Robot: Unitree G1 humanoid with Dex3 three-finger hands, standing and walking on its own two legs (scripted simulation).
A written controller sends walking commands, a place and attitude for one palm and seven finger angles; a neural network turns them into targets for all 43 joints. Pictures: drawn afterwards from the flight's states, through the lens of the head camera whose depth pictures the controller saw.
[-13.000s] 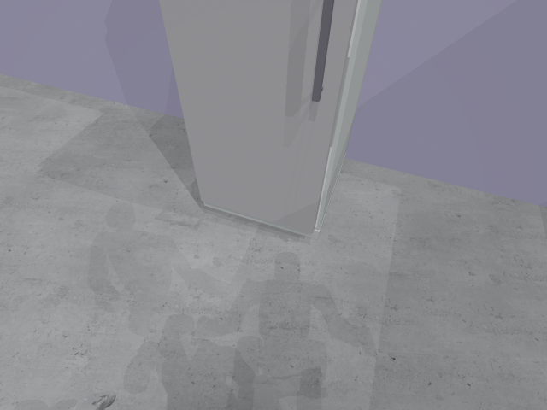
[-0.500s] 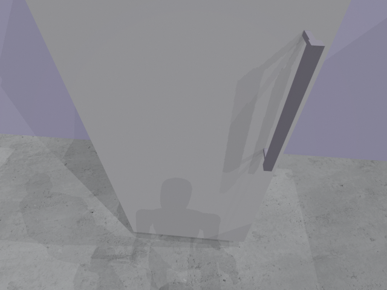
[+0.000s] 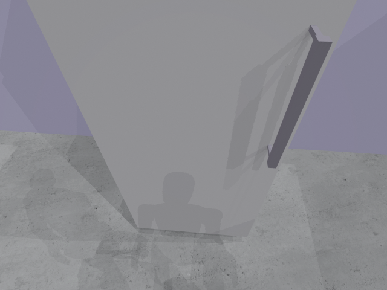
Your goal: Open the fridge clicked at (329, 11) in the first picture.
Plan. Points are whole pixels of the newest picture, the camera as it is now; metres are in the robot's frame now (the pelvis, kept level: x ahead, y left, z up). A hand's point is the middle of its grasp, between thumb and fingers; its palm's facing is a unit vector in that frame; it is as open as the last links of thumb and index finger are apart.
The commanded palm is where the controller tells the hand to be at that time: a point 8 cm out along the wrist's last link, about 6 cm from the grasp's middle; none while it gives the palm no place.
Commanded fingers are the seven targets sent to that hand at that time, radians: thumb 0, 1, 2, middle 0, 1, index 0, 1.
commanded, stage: look again from close up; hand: right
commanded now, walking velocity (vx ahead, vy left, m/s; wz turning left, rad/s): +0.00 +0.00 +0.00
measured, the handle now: (288, 110) +0.44 -0.17 +0.15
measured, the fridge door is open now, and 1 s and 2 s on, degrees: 0 0 0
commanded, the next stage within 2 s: raise the hand to about handle height in 0.36 s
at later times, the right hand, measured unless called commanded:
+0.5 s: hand out of the picture +0.02 -0.18 -0.17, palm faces +0.06 +0.98 -0.21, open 7.4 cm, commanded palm +0.09 -0.23 -0.06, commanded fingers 0.00 -0.83 -0.87 0.20 0.34 0.20 0.34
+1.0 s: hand out of the picture +0.14 -0.20 +0.00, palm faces +0.16 +0.99 -0.06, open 9.3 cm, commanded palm +0.13 -0.25 +0.01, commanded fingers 0.00 -0.25 -0.62 0.25 0.72 0.25 0.72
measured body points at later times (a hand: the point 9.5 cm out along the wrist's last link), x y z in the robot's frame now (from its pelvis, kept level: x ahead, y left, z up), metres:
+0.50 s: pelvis +0.00 +0.01 +0.00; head +0.01 +0.00 +0.45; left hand +0.04 +0.25 -0.15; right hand +0.02 -0.23 -0.15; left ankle -0.05 +0.14 -0.74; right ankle +0.05 -0.10 -0.74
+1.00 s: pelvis -0.03 +0.04 -0.07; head -0.01 +0.02 +0.38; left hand +0.19 +0.27 -0.11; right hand +0.13 -0.25 +0.01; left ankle -0.05 +0.14 -0.74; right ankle +0.05 -0.10 -0.74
